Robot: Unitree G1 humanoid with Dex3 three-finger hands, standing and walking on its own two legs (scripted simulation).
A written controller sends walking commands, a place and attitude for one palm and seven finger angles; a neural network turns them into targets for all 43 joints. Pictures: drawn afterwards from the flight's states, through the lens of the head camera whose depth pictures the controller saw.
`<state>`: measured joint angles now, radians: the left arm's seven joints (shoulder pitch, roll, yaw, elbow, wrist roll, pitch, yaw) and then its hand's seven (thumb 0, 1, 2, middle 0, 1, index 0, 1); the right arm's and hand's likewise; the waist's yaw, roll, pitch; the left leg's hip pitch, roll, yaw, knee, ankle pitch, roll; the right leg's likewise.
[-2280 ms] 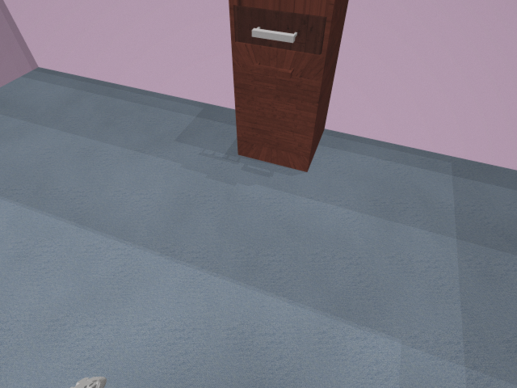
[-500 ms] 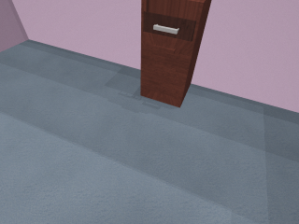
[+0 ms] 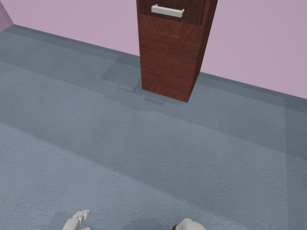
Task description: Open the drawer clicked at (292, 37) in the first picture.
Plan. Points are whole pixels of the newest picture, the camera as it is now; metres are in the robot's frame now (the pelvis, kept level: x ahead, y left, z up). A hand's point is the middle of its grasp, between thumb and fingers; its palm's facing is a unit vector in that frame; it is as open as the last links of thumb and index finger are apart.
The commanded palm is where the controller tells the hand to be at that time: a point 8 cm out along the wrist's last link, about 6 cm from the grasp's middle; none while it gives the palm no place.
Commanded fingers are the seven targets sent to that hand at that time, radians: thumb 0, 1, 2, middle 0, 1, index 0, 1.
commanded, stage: walk to a spot facing it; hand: left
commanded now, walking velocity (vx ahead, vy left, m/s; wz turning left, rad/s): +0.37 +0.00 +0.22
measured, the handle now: (168, 9) +1.21 -0.09 +0.00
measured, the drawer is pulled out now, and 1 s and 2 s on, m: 0.00 0.00 0.00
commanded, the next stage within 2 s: turn to face it in 0.54 s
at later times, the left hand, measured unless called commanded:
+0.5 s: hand (79, 225) +0.16 +0.22 -0.16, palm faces +0.17 -0.97 -0.16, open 7.3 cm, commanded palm none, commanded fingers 0.00 0.90 0.90 -0.20 -0.30 -0.20 -0.30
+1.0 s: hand (105, 138) +0.45 +0.19 -0.14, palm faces +0.03 -0.97 -0.24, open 7.3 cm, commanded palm none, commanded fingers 0.00 0.90 0.90 -0.20 -0.30 -0.20 -0.30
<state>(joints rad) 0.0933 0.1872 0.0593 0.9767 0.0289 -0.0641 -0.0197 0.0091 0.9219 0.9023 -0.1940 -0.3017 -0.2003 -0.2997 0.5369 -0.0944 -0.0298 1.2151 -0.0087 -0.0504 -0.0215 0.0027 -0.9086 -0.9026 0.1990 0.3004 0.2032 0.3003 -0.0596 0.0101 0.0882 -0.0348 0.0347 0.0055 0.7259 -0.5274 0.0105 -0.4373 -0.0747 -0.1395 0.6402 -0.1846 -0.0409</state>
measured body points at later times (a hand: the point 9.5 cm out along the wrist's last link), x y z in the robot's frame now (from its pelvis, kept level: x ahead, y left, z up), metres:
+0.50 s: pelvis +0.21 +0.04 +0.02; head +0.22 +0.07 +0.47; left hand +0.16 +0.28 -0.15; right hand +0.32 -0.18 -0.11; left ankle +0.23 +0.13 -0.71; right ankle +0.17 -0.10 -0.62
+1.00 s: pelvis +0.37 +0.00 +0.01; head +0.40 -0.02 +0.46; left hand +0.44 +0.24 -0.13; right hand +0.39 -0.23 -0.15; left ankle +0.34 +0.14 -0.64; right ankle +0.46 -0.07 -0.71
